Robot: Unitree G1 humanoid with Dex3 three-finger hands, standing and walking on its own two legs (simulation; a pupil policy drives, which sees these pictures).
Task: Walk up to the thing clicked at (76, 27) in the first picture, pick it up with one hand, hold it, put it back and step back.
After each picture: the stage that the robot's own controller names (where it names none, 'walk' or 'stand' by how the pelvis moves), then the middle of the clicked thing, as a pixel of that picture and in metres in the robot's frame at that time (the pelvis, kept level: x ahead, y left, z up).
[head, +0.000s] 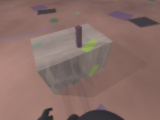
stand; (78, 37) +0.84 +0.18 -0.01
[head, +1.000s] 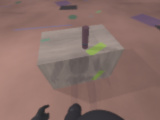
rise first; (85, 38) +0.78 +0.13 +0.00
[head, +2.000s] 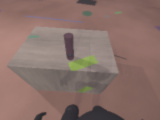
rise first; (69, 48) +0.54 +0.23 +0.02
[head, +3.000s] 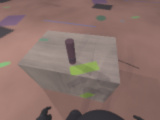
stand; (71, 52) +0.53 +0.22 +0.01
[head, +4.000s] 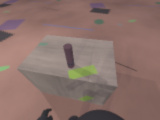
stand; (69, 57) +0.52 +0.22 -0.02
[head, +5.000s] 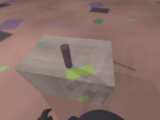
stand; (67, 57) +0.52 +0.24 -0.02
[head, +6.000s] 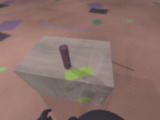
stand; (65, 58) +0.51 +0.25 -0.02
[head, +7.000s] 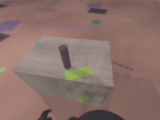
rise first; (65, 58) +0.51 +0.25 -0.02
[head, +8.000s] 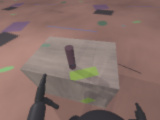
rise first; (71, 58) +0.51 +0.23 -0.01
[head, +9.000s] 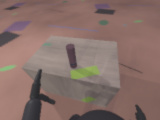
go down; (72, 57) +0.52 +0.23 -0.01
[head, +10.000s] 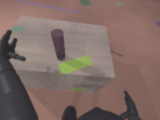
go down; (59, 47) +0.51 +0.21 +0.04
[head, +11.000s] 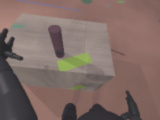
approach; (57, 44) +0.52 +0.22 +0.05
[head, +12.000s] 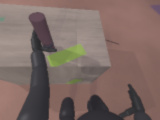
close; (45, 36) +0.54 +0.24 +0.09
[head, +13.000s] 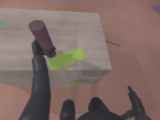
lift; (45, 42) +0.50 +0.24 +0.08
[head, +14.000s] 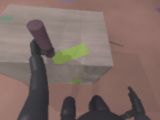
lift; (44, 42) +0.49 +0.25 +0.09
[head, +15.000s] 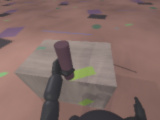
lift; (66, 63) +0.32 +0.17 +0.18
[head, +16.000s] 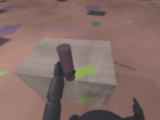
hold; (67, 65) +0.33 +0.16 +0.15
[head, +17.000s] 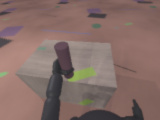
hold; (65, 62) +0.33 +0.17 +0.16
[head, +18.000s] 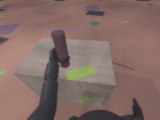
crouch; (62, 51) +0.41 +0.20 +0.18
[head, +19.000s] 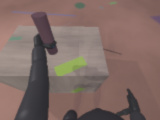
lower; (47, 36) +0.52 +0.24 +0.16
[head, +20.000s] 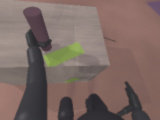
lower; (41, 33) +0.54 +0.24 +0.09
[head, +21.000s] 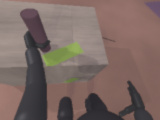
lower; (39, 35) +0.54 +0.24 +0.09
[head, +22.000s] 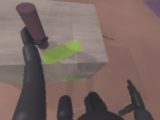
lower; (36, 31) +0.55 +0.24 +0.10
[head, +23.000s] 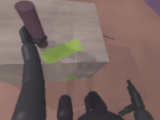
lower; (36, 30) +0.55 +0.25 +0.10
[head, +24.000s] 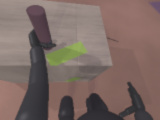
open; (43, 32) +0.54 +0.23 +0.09
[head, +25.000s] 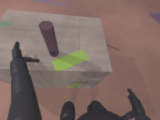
sink last; (51, 42) +0.52 +0.23 +0.06
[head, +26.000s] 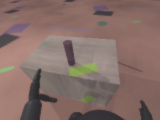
stand; (69, 54) +0.54 +0.24 +0.04
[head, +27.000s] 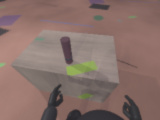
stand; (67, 51) +0.52 +0.23 +0.04
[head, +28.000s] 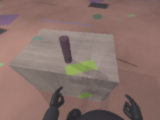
stand; (66, 51) +0.52 +0.23 +0.05
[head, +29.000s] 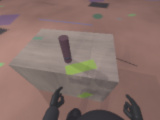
stand; (66, 50) +0.52 +0.24 +0.05
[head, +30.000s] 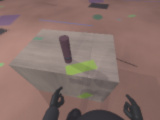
stand; (66, 51) +0.52 +0.23 +0.05
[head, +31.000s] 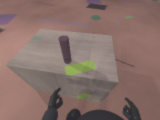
stand; (66, 51) +0.52 +0.23 +0.05
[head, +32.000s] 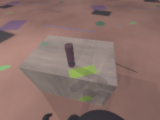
stand; (70, 56) +0.54 +0.22 -0.01
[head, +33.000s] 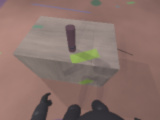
walk; (71, 40) +0.61 +0.19 +0.00
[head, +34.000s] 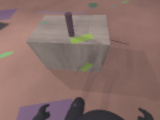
walk; (70, 25) +0.87 +0.30 +0.02
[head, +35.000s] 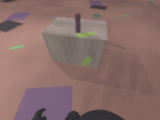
stand; (77, 23) +1.16 +0.24 +0.00
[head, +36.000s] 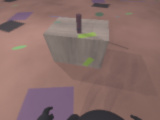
stand; (78, 24) +1.14 +0.24 -0.02
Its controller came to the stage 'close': yes
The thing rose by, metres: 0.21
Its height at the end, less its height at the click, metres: +0.00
